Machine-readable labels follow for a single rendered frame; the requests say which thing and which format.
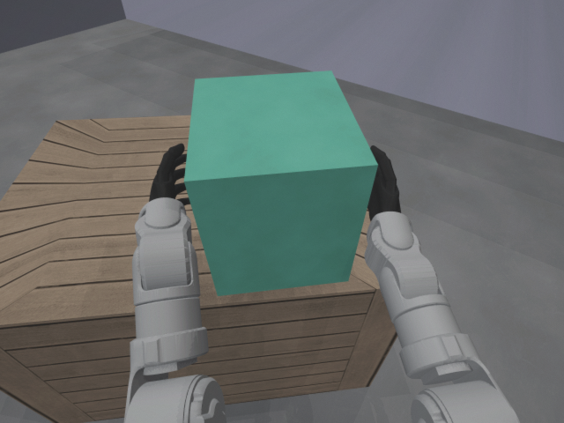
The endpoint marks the robot right upper arm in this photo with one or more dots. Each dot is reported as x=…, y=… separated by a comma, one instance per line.
x=466, y=402

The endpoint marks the robot left upper arm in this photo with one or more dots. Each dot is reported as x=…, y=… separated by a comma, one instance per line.
x=188, y=399

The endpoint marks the pedestal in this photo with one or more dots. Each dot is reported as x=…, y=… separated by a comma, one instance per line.
x=67, y=313

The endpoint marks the carton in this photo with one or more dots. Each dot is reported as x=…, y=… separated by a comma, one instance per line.
x=279, y=176

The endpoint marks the robot left hand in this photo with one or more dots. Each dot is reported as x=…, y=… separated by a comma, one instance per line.
x=163, y=183

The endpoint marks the robot right forearm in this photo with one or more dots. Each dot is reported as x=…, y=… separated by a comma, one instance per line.
x=434, y=349

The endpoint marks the robot right hand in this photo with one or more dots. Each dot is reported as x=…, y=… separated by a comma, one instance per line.
x=385, y=194

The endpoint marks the robot left forearm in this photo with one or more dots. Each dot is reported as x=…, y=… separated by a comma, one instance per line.
x=169, y=332

